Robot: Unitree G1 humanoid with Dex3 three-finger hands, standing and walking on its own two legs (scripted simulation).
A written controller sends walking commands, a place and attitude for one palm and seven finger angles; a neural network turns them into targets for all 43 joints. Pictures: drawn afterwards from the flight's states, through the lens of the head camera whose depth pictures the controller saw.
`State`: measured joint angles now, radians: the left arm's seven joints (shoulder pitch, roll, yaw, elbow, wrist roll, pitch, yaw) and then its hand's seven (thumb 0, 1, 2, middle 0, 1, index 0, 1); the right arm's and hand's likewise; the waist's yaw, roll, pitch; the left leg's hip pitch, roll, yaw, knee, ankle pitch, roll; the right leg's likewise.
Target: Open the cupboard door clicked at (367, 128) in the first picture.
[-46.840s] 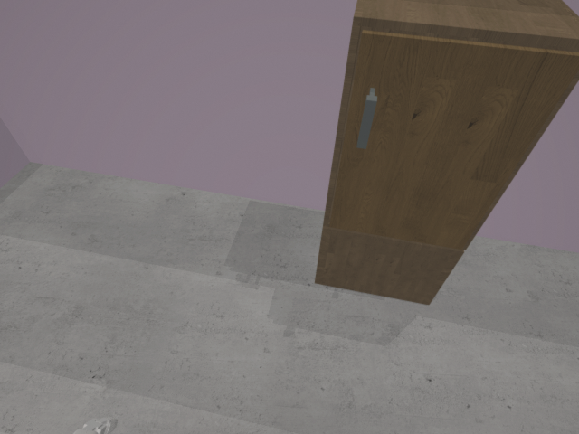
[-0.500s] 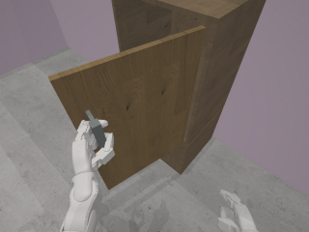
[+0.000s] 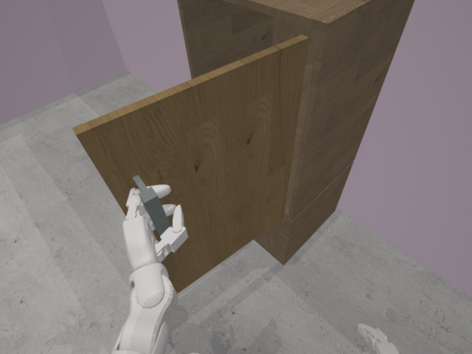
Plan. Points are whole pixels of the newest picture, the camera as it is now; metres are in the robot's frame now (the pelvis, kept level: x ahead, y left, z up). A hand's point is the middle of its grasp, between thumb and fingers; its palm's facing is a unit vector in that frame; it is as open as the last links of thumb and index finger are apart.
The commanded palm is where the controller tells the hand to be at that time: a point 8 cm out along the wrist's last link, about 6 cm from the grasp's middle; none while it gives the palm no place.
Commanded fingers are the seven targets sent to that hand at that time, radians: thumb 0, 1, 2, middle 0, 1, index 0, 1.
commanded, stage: open thumb and fingers to let go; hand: left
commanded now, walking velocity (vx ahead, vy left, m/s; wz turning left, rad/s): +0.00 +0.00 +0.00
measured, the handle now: (152, 208) +0.34 +0.16 +0.08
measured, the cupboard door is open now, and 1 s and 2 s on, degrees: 82 85 84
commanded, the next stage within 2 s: slide the hand sideways off the handle in 0.62 s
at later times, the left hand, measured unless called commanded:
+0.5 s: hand (173, 228) +0.30 +0.12 +0.08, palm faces +0.36 -0.93 +0.03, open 14.4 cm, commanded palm +0.26 +0.16 +0.07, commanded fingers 0.00 -0.50 0.30 -0.18 -0.50 -0.18 -0.50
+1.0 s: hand (167, 252) +0.26 +0.12 +0.07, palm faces -0.14 -0.99 +0.02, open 16.2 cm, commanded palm +0.24 +0.17 +0.07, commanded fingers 0.00 -0.50 0.30 -0.15 -0.30 -0.15 -0.30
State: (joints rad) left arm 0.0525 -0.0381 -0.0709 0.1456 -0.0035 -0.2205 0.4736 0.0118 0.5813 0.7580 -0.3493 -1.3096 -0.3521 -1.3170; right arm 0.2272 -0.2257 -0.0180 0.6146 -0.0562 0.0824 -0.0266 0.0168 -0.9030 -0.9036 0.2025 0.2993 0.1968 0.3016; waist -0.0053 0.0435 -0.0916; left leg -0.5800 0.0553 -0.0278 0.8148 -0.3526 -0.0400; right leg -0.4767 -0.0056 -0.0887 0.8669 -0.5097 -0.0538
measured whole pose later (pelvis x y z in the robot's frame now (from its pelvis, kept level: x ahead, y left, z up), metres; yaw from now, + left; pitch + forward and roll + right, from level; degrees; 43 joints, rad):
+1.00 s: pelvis -0.02 +0.06 +0.00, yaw -1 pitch +5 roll -1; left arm 0.06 0.08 -0.18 0.11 -0.12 -0.23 0.03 -0.02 -0.50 0.30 -0.20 -0.36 -0.16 -0.36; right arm 0.23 -0.22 0.03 0.54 0.01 0.02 -0.03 0.02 -0.90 -0.90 0.20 0.30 0.20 0.30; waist -0.01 0.06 -0.07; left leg -0.61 0.03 0.00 0.88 -0.36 0.00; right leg -0.48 -0.03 -0.05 0.87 -0.47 0.02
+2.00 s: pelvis +0.00 +0.04 -0.01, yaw +0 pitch +8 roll -1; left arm 0.49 0.21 0.13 -0.14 -0.30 -0.33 -0.27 -0.02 -0.50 0.30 -0.15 -0.30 -0.16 -0.30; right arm 0.25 -0.25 0.00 0.50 0.03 -0.10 -0.07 0.02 -0.90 -0.90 0.20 0.30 0.20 0.30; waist 0.02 0.06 -0.10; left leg -0.68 0.05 -0.04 0.95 -0.42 -0.03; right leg -0.54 -0.01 -0.09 0.93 -0.53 -0.01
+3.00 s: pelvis +0.01 +0.06 +0.04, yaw -2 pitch -3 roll -1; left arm 0.49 0.32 0.25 -0.38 -0.05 -0.05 0.14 -0.01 0.21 0.61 -0.18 -0.30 -0.18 -0.30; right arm 0.22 -0.22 0.05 0.60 0.00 -0.12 -0.10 0.02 -0.90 -0.90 0.21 0.30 0.20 0.30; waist 0.06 0.04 0.00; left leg -0.22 0.01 0.04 0.52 -0.26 0.01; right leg -0.09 -0.04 -0.03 0.46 -0.33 0.03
